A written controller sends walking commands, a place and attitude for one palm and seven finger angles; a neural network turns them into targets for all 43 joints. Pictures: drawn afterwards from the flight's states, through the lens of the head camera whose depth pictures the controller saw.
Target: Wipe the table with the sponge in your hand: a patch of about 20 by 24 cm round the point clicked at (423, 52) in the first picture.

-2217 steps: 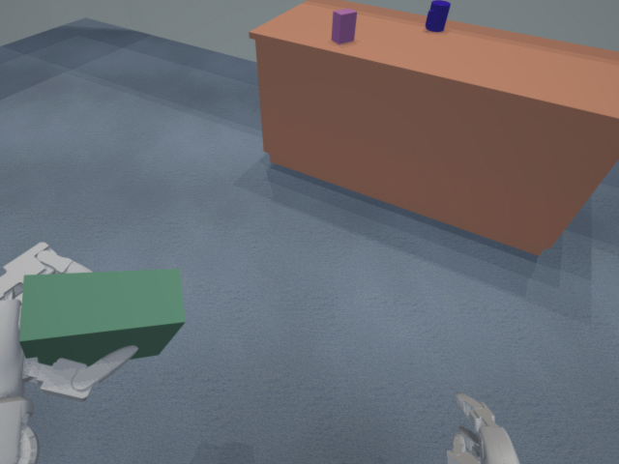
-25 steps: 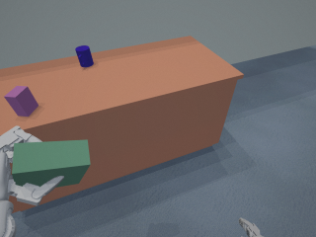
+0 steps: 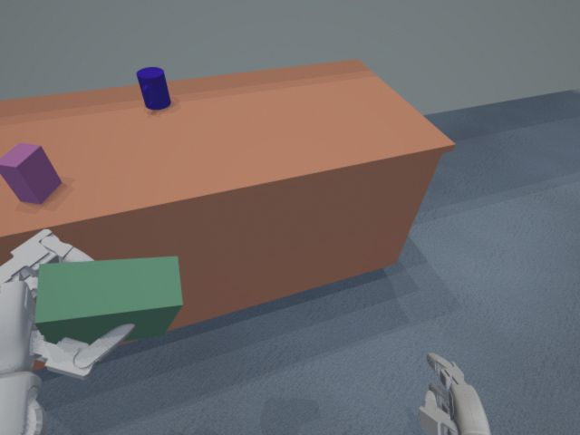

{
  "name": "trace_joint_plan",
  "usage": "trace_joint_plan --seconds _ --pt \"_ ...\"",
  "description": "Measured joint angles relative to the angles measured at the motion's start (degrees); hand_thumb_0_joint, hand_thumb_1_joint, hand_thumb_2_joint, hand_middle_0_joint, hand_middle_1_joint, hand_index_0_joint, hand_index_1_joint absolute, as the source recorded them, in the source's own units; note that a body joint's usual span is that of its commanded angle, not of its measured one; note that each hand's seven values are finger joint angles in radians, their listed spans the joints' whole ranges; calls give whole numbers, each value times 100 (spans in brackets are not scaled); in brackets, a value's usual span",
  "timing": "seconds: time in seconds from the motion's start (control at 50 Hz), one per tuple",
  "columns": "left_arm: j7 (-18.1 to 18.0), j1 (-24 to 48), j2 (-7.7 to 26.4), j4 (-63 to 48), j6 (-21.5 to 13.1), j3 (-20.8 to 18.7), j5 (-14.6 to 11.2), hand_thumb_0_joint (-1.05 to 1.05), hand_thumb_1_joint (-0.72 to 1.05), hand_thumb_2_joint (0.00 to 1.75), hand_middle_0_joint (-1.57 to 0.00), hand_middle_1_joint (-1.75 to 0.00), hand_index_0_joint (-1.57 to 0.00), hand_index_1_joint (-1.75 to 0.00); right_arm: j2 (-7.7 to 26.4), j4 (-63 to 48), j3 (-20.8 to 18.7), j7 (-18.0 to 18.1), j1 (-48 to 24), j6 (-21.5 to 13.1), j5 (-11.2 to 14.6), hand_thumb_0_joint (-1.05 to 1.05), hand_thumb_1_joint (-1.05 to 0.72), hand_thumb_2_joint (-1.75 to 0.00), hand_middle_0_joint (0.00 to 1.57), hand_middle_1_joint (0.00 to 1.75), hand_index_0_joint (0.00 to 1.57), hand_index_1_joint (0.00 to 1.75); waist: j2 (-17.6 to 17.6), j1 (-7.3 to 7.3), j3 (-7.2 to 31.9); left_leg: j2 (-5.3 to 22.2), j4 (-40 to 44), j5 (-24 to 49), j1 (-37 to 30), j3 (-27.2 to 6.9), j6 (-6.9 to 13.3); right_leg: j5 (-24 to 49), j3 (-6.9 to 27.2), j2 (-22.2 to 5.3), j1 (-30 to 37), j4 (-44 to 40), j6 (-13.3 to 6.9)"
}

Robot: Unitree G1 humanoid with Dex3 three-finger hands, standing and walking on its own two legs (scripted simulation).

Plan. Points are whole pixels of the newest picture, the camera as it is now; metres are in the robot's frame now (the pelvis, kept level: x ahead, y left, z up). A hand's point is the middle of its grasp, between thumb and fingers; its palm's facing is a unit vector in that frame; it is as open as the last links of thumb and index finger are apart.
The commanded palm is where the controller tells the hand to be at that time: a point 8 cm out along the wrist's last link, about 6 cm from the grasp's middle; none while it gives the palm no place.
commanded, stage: stop stepping back and stand still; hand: left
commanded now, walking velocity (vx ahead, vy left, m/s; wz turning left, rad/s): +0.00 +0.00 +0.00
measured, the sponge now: (132, 303) +0.23 +0.20 +0.13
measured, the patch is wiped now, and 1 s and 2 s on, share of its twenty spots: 1.00 1.00 1.00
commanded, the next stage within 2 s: stand and wait in 0.56 s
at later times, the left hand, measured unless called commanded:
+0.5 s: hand (55, 303) +0.21 +0.26 +0.16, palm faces +0.38 -0.86 -0.33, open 9.5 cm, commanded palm +0.16 +0.30 +0.18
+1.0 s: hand (53, 304) +0.21 +0.26 +0.16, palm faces +0.38 -0.86 -0.34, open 9.5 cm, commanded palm +0.15 +0.30 +0.18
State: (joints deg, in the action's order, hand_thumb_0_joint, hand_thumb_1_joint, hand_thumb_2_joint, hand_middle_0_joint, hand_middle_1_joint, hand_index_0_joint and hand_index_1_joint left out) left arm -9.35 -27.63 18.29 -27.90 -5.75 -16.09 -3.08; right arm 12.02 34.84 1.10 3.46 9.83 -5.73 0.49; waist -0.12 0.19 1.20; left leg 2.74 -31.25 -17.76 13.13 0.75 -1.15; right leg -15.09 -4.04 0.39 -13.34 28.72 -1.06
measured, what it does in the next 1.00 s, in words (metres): stands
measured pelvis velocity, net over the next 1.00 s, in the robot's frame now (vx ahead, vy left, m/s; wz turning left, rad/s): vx -0.01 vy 0.02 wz -0.02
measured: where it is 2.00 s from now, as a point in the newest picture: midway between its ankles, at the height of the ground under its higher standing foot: outside the picture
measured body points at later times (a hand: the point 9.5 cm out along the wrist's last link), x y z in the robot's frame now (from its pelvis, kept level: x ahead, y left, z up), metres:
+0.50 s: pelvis -0.01 +0.02 +0.01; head -0.02 +0.03 +0.46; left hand +0.18 +0.30 +0.18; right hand +0.16 -0.21 -0.07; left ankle -0.01 +0.13 -0.74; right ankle +0.00 -0.11 -0.74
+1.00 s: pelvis -0.01 +0.02 +0.01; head -0.01 +0.03 +0.46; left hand +0.18 +0.30 +0.17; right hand +0.16 -0.21 -0.07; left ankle -0.01 +0.13 -0.74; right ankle +0.00 -0.11 -0.74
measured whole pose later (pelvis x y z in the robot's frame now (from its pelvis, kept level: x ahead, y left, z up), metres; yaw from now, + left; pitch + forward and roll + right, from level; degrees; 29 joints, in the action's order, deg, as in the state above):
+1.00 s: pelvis -0.01 +0.02 +0.01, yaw -1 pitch +0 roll -1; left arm -9.7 -27.1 19.2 -25.8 -6.0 -16.7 -2.9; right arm 12.0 34.8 1.4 3.8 10.4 -4.3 0.1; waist -0.7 0.4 1.1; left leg 1.5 -26.9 -14.7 12.4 2.8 0.7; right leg -10.5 -2.0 -0.6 -12.5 23.0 0.8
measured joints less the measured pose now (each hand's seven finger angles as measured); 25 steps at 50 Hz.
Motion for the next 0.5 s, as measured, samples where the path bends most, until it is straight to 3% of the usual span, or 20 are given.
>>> trace_joint_plan --seconds 0.16,0.36,0.5 --pt "-9 5 275 -79 -72 -175 -30 -2 -48 108 -78 -138 -80 -141 -54 -131 26 12 -88 138 12 1 -90 -89 20 30 20 30 16 34 -84 -41 215 93 -122 118 74 150 112 -32 97 -242 88" --pt "-3 56 98 146 29 -37 -20 -2 -48 108 -78 -139 -80 -141 -57 -93 85 17 42 177 -12 1 -90 -89 20 30 20 30 7 19 -3 -99 331 185 -147 186 146 277 180 -84 116 -380 155" --pt "-25 31 157 112 -18 -73 -4 -2 -48 108 -78 -138 -80 -141 -41 -25 80 24 104 180 -38 1 -90 -89 20 30 20 30 20 4 -10 -109 376 258 -107 184 164 382 177 -90 106 -484 164"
